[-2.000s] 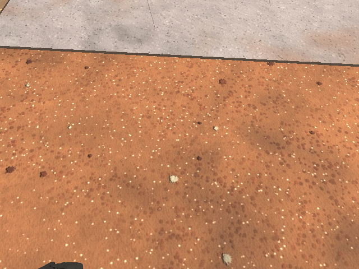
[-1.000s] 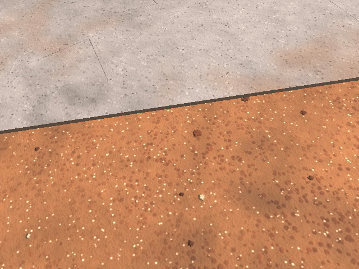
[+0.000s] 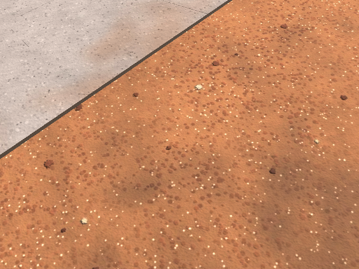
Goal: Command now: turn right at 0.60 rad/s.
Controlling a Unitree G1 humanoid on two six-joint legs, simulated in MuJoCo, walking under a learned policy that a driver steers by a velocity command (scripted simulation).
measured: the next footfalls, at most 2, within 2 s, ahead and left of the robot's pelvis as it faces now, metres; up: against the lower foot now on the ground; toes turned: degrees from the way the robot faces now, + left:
left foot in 0.36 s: +0.09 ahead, +0.12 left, +0.00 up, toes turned -18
right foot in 0.78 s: -0.02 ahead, -0.13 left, +0.00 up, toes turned -30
